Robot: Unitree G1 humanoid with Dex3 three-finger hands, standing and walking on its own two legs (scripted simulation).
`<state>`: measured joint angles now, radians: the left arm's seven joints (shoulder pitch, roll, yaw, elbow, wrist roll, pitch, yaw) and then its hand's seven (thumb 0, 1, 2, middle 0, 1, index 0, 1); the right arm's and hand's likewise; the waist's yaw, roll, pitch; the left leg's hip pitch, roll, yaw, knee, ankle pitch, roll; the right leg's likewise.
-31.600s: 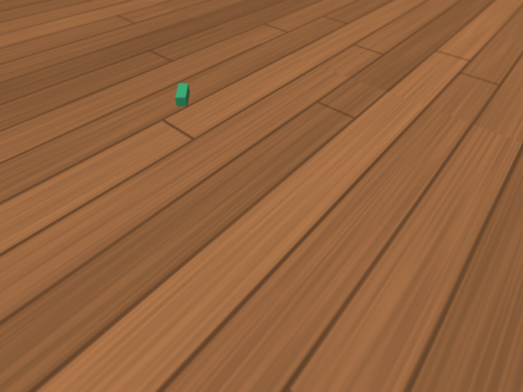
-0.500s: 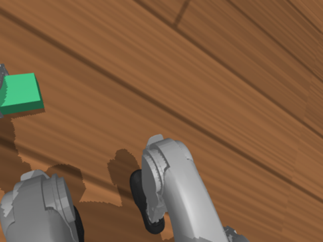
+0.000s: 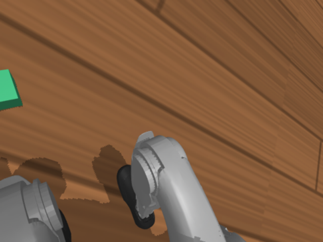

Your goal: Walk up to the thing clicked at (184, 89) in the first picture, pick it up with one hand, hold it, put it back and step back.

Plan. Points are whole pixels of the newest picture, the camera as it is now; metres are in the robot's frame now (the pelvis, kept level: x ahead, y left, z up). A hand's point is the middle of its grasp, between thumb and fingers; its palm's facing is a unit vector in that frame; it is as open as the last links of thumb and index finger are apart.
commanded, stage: rest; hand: left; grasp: from above
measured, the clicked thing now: out of the picture +0.49 +0.26 -0.28
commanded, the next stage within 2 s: open in 0.22 s
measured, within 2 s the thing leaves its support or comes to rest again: neither
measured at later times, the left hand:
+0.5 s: hand out of the picture +0.48 +0.26 -0.25, palm faces -0.48 -0.11 -0.87, open 10.4 cm
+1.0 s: hand out of the picture +0.49 +0.26 -0.24, palm faces -0.46 -0.11 -0.88, open 13.3 cm
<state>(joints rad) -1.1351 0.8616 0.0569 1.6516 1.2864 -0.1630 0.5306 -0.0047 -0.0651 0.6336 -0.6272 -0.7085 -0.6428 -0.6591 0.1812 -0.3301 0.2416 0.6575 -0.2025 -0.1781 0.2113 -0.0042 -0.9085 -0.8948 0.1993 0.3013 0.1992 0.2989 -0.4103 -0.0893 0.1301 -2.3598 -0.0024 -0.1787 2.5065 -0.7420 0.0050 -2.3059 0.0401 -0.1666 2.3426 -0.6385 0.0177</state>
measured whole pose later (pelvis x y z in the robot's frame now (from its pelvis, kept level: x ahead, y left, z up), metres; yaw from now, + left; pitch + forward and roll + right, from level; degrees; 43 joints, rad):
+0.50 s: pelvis -0.01 +0.00 +0.00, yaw -1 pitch +32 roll -13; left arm -1.19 0.92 0.01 1.77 1.28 -0.16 0.58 0.00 -0.04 0.62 -0.56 -0.75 -0.57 -0.70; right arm 0.17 -0.34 0.30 0.64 -0.21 -0.23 0.24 0.00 -0.91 -0.90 0.20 0.30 0.20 0.30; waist -0.44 -0.11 0.15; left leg -2.35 0.00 -0.20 2.51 -0.73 0.01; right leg -2.29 0.05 -0.18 2.33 -0.62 0.03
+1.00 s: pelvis -0.01 +0.00 +0.01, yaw -2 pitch +32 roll -13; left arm -1.21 0.94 0.01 1.73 1.24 -0.14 0.55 0.00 -0.38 0.88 -0.17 -0.99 -0.19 -0.96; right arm 0.17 -0.35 0.31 0.62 -0.20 -0.23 0.24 0.00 -0.90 -0.90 0.20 0.30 0.20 0.30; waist -0.44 -0.11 0.16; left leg -2.34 0.01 -0.21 2.50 -0.74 0.01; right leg -2.28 0.06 -0.19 2.31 -0.62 0.03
